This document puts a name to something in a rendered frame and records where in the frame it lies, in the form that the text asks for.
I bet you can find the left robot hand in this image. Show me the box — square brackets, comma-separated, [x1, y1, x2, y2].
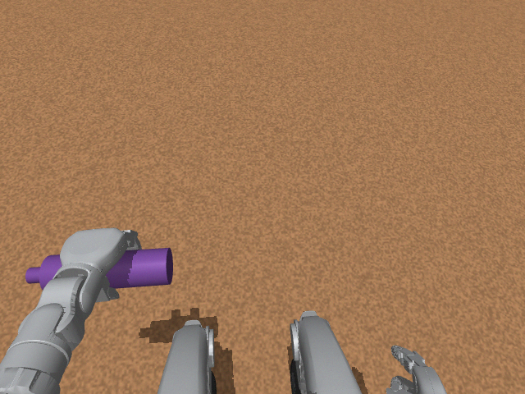
[60, 227, 142, 303]

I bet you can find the left robot arm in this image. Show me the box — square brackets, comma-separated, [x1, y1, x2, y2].
[0, 263, 103, 394]

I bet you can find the right robot hand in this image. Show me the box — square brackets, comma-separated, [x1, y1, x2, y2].
[386, 346, 447, 394]

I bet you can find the bottle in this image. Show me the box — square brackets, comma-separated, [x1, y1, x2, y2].
[25, 248, 173, 290]

